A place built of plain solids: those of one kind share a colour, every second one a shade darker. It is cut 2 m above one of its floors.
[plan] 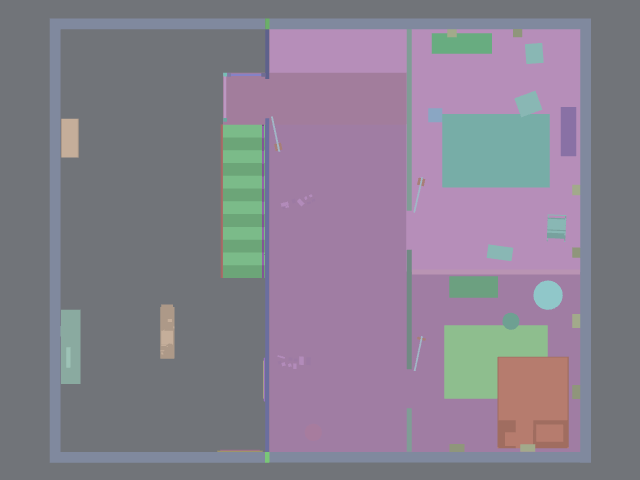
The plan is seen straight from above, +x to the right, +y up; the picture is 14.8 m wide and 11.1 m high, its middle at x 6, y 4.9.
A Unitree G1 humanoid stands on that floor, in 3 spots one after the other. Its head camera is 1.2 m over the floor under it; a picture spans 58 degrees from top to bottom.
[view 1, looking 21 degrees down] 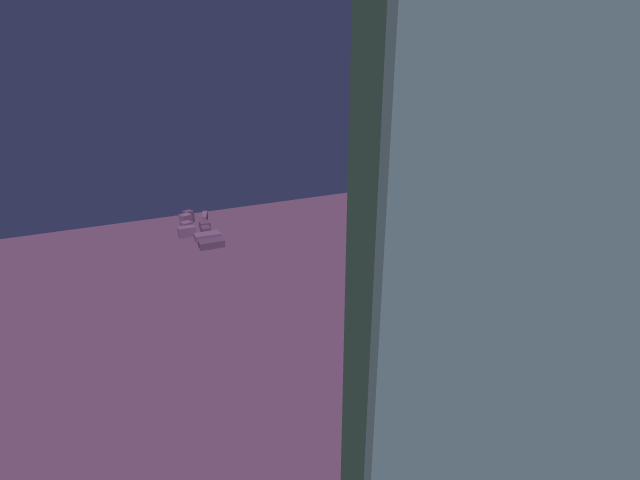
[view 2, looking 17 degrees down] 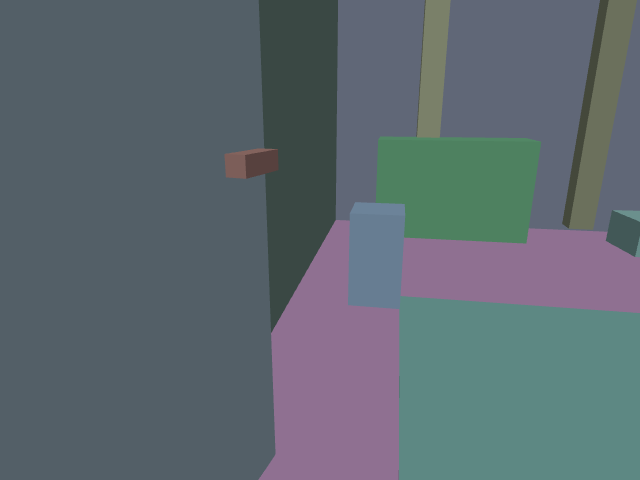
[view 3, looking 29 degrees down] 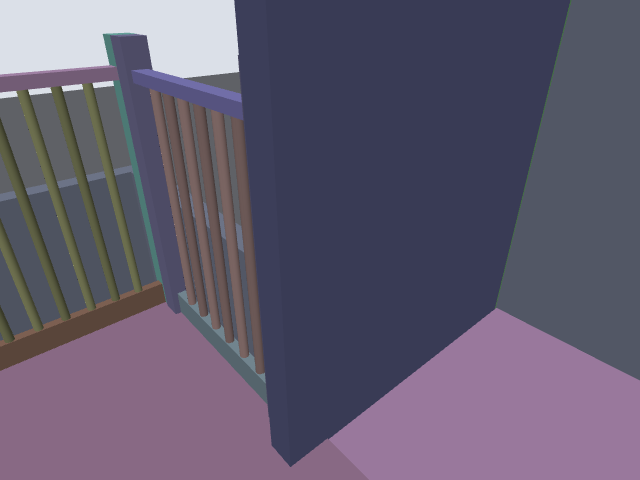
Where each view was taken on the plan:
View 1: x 8.76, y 1.46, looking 153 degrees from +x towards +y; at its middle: upper_floor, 3.35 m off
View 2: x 8.76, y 5.12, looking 100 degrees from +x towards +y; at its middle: upper_partition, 3.86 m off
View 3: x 5.48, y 8.17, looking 139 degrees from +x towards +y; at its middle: stair_wall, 0.99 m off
